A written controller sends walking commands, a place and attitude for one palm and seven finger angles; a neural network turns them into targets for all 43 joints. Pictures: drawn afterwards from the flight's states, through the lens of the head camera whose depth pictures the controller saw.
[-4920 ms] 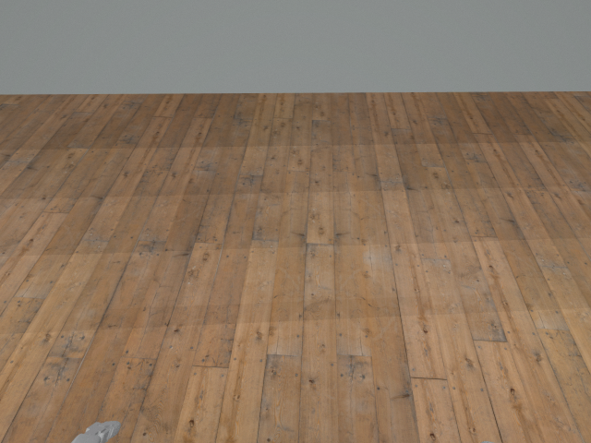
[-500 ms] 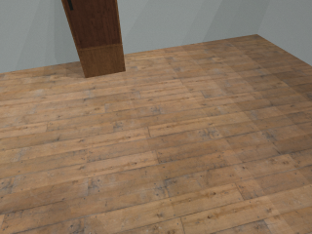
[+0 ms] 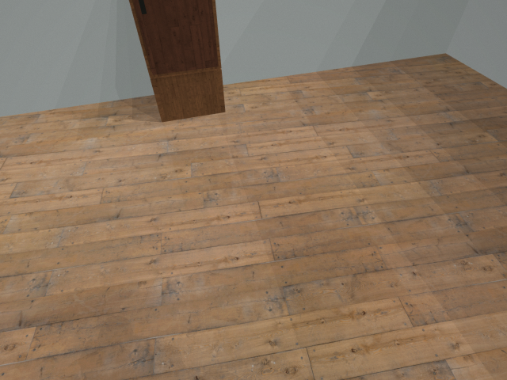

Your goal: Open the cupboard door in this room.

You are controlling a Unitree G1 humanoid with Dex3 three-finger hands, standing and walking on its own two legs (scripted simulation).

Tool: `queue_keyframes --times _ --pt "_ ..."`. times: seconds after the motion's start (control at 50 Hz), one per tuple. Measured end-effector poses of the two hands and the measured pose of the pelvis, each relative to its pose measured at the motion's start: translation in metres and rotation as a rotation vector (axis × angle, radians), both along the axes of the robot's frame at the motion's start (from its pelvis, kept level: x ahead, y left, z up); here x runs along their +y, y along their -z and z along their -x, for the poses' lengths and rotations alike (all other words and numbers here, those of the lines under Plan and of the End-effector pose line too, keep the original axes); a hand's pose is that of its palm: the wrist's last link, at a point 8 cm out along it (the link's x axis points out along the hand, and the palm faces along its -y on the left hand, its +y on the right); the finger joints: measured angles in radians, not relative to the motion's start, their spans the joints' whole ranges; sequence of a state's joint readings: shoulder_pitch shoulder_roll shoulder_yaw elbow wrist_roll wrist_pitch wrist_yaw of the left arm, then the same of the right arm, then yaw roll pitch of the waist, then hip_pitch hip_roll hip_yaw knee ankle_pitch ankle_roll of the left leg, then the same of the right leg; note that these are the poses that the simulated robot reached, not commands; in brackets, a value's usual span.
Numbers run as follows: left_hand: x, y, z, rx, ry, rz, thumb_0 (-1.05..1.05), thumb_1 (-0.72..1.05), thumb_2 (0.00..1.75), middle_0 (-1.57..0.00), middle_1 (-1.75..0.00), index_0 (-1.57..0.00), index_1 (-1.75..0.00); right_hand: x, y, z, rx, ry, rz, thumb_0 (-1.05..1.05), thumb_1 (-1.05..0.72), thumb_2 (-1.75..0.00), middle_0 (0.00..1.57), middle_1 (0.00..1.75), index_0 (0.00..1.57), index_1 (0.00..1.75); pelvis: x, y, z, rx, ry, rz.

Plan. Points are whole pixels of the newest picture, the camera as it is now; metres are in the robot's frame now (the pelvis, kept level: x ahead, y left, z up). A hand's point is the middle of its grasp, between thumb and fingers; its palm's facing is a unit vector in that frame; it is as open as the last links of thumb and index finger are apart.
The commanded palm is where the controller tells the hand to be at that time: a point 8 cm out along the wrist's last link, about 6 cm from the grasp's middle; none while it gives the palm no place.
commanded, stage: stand and wait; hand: left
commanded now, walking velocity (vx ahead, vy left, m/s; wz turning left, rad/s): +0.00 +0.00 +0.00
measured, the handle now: out of the picture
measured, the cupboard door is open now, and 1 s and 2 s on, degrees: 0 0 0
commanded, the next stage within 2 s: turn or walk to find it in 0.30 s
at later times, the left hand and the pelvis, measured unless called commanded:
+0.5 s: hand out of the picture -0.03 +0.19 -0.17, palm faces +0.14 -0.96 -0.23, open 7.3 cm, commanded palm none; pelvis -0.03 +0.01 +0.00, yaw +6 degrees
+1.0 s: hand out of the picture -0.05 +0.27 -0.16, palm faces +0.30 -0.92 -0.23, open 7.3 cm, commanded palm none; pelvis -0.07 +0.04 +0.01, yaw +17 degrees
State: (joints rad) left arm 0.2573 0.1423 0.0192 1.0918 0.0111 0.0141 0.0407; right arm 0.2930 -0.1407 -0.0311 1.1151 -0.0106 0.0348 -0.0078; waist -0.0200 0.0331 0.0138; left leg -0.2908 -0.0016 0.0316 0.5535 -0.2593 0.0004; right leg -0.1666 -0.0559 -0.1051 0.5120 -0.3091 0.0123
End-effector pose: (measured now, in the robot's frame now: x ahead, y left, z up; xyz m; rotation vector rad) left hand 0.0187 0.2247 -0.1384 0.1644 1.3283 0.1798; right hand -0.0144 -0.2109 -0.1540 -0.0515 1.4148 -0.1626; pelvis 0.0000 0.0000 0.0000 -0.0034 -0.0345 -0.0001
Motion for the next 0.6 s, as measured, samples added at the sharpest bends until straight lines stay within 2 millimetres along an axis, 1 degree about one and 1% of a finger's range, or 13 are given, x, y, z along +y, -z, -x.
queue_keyframes --times 0.1,0.18,0.22,0.3,0.36,0.48,0.54,0.6 --pt "0.002 0.014 0.014 -0.007 -0.055 0.032 0.00 0.92 0.90 -0.20 -0.30 -0.20 -0.30 -0.010 -0.005 -0.016 -0.013 -0.051 0.063 0.01 -0.91 -0.90 0.20 0.30 0.20 0.30 0.007 0.006 0.004 -0.004 -0.042 0.019" --pt "0.013 0.027 0.028 0.024 -0.084 0.061 0.01 0.92 0.90 -0.21 -0.30 -0.20 -0.30 -0.007 -0.012 -0.030 -0.052 -0.088 0.116 0.01 -0.91 -0.90 0.20 0.30 0.19 0.30 0.018 0.010 0.008 -0.003 -0.051 0.010" --pt "0.017 0.026 0.035 0.049 -0.082 0.063 0.01 0.92 0.90 -0.20 -0.30 -0.20 -0.30 -0.003 -0.017 -0.035 -0.075 -0.097 0.124 0.01 -0.91 -0.90 0.20 0.30 0.19 0.30 0.021 0.007 0.010 0.000 -0.039 0.003" --pt "0.022 0.015 0.044 0.081 -0.071 0.053 0.00 0.92 0.90 -0.20 -0.30 -0.20 -0.30 0.006 -0.022 -0.040 -0.102 -0.109 0.113 0.01 -0.91 -0.90 0.20 0.30 0.19 0.30 0.024 -0.001 0.015 0.010 -0.044 0.004" --pt "0.023 0.009 0.048 0.073 -0.073 0.038 0.00 0.92 0.90 -0.20 -0.30 -0.20 -0.30 0.005 -0.020 -0.039 -0.104 -0.113 0.102 0.01 -0.93 -0.90 0.20 0.30 0.20 0.30 0.022 -0.003 0.019 0.014 -0.050 -0.002" --pt "0.017 0.002 0.058 0.029 -0.099 -0.004 0.00 0.91 0.90 -0.20 -0.30 -0.20 -0.30 -0.005 -0.007 -0.033 -0.096 -0.125 0.056 0.01 -0.92 -0.90 0.20 0.30 0.20 0.30 0.011 0.001 0.029 0.001 -0.087 -0.005" --pt "0.016 0.001 0.064 0.007 -0.128 -0.007 0.00 0.91 0.90 -0.20 -0.30 -0.20 -0.30 -0.008 -0.007 -0.032 -0.075 -0.148 0.052 0.01 -0.92 -0.90 0.20 0.30 0.20 0.30 0.010 0.001 0.033 0.003 -0.114 -0.004" --pt "0.019 0.003 0.070 -0.005 -0.151 0.001 0.00 0.91 0.90 -0.20 -0.30 -0.20 -0.30 -0.010 -0.010 -0.033 -0.062 -0.170 0.067 0.01 -0.91 -0.90 0.20 0.30 0.20 0.30 0.013 0.001 0.039 0.008 -0.140 0.000"
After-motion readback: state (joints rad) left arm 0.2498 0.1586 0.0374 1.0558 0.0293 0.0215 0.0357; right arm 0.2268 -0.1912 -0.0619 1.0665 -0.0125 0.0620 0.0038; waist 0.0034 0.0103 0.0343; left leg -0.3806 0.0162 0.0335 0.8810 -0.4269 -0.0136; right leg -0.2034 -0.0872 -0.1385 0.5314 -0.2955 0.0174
